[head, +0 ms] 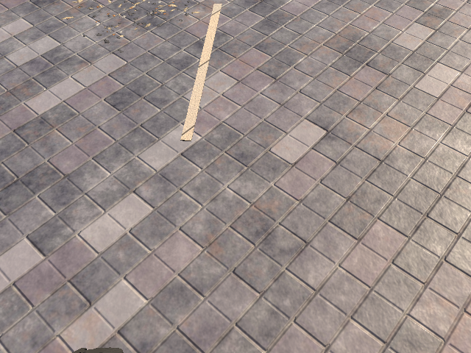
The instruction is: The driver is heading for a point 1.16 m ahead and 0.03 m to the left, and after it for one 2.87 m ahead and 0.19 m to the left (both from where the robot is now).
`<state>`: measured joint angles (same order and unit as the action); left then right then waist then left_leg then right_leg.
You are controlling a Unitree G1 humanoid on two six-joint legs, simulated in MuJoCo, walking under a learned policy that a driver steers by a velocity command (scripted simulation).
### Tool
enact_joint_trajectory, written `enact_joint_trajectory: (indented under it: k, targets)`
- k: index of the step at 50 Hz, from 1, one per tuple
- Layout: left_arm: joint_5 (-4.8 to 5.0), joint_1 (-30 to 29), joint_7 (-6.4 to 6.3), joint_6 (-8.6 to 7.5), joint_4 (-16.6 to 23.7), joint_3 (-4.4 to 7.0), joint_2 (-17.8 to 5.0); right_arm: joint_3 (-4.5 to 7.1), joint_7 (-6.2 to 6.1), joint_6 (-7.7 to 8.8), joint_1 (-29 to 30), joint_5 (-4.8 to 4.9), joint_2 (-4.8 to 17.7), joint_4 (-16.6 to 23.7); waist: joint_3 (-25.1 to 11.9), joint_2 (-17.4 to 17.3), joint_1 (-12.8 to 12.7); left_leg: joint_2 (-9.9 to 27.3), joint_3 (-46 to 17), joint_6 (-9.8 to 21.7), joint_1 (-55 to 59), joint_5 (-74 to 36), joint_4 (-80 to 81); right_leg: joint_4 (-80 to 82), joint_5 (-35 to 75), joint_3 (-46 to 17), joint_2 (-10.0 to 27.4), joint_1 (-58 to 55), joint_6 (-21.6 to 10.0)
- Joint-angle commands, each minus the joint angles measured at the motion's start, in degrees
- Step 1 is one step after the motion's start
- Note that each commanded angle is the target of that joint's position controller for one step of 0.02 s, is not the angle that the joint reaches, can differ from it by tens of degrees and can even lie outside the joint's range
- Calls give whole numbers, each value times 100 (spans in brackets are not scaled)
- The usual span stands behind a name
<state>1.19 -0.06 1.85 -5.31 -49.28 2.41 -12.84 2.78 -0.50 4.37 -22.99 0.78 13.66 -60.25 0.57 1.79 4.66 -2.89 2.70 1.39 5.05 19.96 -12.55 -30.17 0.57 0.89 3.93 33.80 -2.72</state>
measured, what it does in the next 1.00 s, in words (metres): walks ahead: right foot, then left foot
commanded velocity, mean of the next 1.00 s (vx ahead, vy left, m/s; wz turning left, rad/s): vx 0.50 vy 0.00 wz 0.00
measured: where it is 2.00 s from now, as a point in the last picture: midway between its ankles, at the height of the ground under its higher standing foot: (220, 158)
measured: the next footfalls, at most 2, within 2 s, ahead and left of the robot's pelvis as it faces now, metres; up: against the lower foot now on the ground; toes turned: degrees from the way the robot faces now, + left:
right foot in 0.04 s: +0.22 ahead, -0.12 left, +0.00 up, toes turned -2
left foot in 0.60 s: +0.53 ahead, +0.12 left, +0.00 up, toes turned +3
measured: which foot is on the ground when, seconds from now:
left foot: down 0.00-0.04, up 0.06-0.58, down 0.60-1.00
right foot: up 0.00-0.02, down 0.04-0.62, up 0.64-1.00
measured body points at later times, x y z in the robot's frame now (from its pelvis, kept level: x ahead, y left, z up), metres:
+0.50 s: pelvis +0.28 -0.02 +0.01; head +0.31 -0.02 +0.46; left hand +0.25 +0.24 -0.13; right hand +0.48 -0.25 -0.10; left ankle +0.48 +0.13 -0.69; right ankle +0.18 -0.12 -0.73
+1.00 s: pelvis +0.56 +0.03 +0.02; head +0.58 +0.03 +0.46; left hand +0.74 +0.28 -0.10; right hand +0.55 -0.24 -0.12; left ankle +0.49 +0.12 -0.73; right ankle +0.76 -0.15 -0.67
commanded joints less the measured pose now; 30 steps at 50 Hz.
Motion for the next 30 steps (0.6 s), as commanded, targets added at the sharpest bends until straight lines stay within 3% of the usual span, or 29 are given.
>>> enact_joint_trajectory:
  k: [1, 2, 3, 4, 5, 6, 7, 8, 10, 11, 14, 16, 20, 25, 27, 28, 29, 30]
  targets:
    - [7, 359, 42, -128, 246, 252, -814, 213, -39, -63, 77, 7, 1017, 190, -167, -706, -697, 1632, -521, 718, 45, -4784, -1042, 223, -434, 254, -338, -967, -298]
    - [-6, 1419, 3, -122, -79, 405, -1120, 154, -33, -79, 159, -25, 879, 262, -821, -633, -1152, 1311, -293, 546, -497, -4922, -2240, 145, -268, 190, -314, -2474, -504]
    - [-104, 2447, -55, -96, -288, 522, -1574, 52, -25, -56, -41, -108, 609, 408, -1726, 133, -1314, 824, -2, 294, -2086, -3074, -4233, 96, -500, -1447, 947, -4463, -995]
    - [-110, 2623, -8, -78, -382, 515, -1707, -142, 46, 94, -642, -67, -73, 351, -2397, 1534, -961, -155, -459, 50, -3964, 1153, -5852, 947, -1383, -4108, 1970, -5871, -1768]
    - [-55, 2409, -11, -84, -341, 362, -1160, 7, 77, 227, -188, 82, 582, 363, -1974, 963, -1102, 191, -1053, 170, -4597, 1219, -6466, 1209, -1842, -4025, 1734, -5618, -1500]
    - [-41, 1874, -37, -93, -225, 291, -938, 71, 90, 312, 357, 186, 828, 537, -1147, 681, -1011, 487, -874, 251, -4859, 690, -6446, 1310, -1434, -3075, 1561, -4773, -1249]
    - [-89, 1411, -32, -102, -128, 247, -834, 83, 44, 334, 649, 160, 802, 590, -747, 138, -823, 777, -732, 252, -4614, 140, -6164, 1483, -838, -2444, 1365, -3886, -1131]
    - [-145, 1180, -7, -118, -102, 202, -673, 132, 10, 293, 760, 80, 760, 600, -435, 14, -654, 947, -694, 228, -4349, -155, -5845, 1658, -334, -1977, 1170, -3200, -1070]
    - [-183, 1170, 26, -139, -186, 148, -509, 133, 4, 136, 513, 52, 485, 563, -350, 178, -392, 1115, -709, 208, -3864, -412, -5472, 1977, -121, -1506, 963, -2635, -1055]
    - [-155, 1263, 15, -150, -246, 160, -566, 128, -6, 77, 489, 42, 395, 563, -269, 180, -347, 1152, -664, 169, -3860, -448, -5284, 2091, -8, -1334, 925, -2495, -1096]
    - [-148, 1537, -94, -144, -362, 220, -832, 155, -32, 7, 1072, -28, 440, 787, 23, 75, -403, 1217, -599, -7, -4411, -1116, -4473, 2332, 217, -1026, 910, -2463, -1133]
    - [-132, 1714, -161, -102, -421, 217, -848, 156, -11, 20, 1479, -54, 412, 926, 105, 83, -496, 1183, -552, -77, -4583, -1759, -3778, 2381, 285, -802, 813, -2568, -1035]
    - [-72, 2080, -214, -67, -548, 219, -904, 90, 65, 69, 2283, -10, 296, 1142, 268, 131, -745, 917, -296, -80, -4260, -2643, -2473, 2438, 124, -405, 626, -2670, -846]
    - [-26, 2483, -246, 57, -793, 270, -961, 50, 222, 131, 2927, 48, 365, 1429, 475, 170, -871, 795, -317, 90, -4462, -2226, -1807, 2057, 315, -457, 1028, -3645, -801]
    - [-15, 2400, -271, 114, -804, 311, -1036, 90, 275, 169, 2783, 58, 500, 1448, 352, 254, -701, 693, -260, 235, -4125, -1802, -1654, 1738, 896, -473, 1155, -3915, -702]
    - [-16, 2281, -277, 138, -774, 329, -1094, 149, 279, 184, 2480, 53, 625, 1384, 150, 347, -507, 535, -129, 322, -3598, -1616, -1615, 1395, 1723, -418, 1125, -3938, -635]
    - [-16, 2146, -279, 169, -741, 318, -1073, 255, 265, 189, 1816, 37, 798, 1189, -243, 356, -137, 333, 46, 449, -2655, -1617, -1524, 636, 2592, -240, 930, -3817, -519]
    - [-58, 2117, -281, 185, -671, 248, -912, 403, 224, 184, 770, 8, 1109, 874, -913, 206, 272, 494, -150, 663, -1099, -1765, -1690, -621, 2420, -16, 610, -3133, -339]
Keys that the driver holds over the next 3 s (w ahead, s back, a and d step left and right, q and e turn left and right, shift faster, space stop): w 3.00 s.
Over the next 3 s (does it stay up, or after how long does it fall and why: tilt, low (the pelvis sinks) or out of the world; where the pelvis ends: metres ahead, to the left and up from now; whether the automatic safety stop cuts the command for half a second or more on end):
stays up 1.70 0.05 0.01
